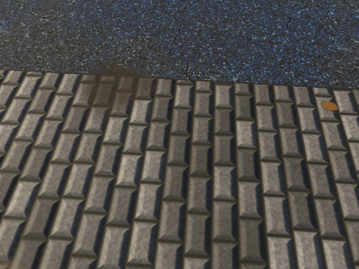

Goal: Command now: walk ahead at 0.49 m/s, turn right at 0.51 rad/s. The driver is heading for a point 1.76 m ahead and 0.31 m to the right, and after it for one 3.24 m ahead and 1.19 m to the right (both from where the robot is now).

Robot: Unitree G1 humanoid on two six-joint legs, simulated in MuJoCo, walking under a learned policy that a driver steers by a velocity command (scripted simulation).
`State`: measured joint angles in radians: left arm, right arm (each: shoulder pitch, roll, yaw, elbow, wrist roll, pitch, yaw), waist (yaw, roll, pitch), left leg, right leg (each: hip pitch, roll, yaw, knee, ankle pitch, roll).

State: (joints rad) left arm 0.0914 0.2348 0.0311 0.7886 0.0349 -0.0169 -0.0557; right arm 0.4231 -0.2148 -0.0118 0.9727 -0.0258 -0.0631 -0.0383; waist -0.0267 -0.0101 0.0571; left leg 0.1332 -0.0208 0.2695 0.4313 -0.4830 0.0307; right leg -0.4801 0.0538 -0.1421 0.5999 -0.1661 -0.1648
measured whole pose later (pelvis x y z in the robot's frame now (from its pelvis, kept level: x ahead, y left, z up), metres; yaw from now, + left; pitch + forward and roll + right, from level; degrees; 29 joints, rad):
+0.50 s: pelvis +0.29 +0.00 +0.01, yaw -18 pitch +2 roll -1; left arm 0.45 0.30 0.07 0.87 0.01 -0.04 0.01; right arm 0.02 -0.26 0.01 0.70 -0.03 -0.05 0.02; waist 0.10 0.02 0.04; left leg -0.53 0.01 -0.03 0.54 -0.10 -0.01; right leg 0.03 0.14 0.22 0.38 -0.41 -0.11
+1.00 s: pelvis +0.53 -0.09 +0.01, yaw -22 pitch +2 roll +2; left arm 0.02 0.23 -0.01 0.71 0.05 -0.06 -0.03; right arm 0.49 -0.24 -0.03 0.93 -0.01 -0.07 0.02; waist -0.10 -0.02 0.02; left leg -0.04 -0.02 0.02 0.41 -0.39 0.01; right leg -0.42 -0.02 -0.02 0.50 -0.15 -0.04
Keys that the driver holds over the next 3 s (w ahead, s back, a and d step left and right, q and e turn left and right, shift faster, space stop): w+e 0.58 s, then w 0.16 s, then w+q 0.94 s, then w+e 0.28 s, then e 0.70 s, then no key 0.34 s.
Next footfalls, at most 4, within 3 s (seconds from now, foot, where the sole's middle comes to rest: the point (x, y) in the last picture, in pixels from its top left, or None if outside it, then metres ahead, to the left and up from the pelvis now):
0.52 left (167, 256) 0.50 0.06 -0.75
1.00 right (245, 224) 0.61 -0.24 -0.75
1.50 left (201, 156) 0.93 -0.09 -0.75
2.08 right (228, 103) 1.24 -0.24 -0.75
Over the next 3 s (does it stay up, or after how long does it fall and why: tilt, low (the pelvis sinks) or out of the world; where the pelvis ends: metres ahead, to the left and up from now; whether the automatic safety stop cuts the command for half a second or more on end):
stays up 1.23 -0.14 0.03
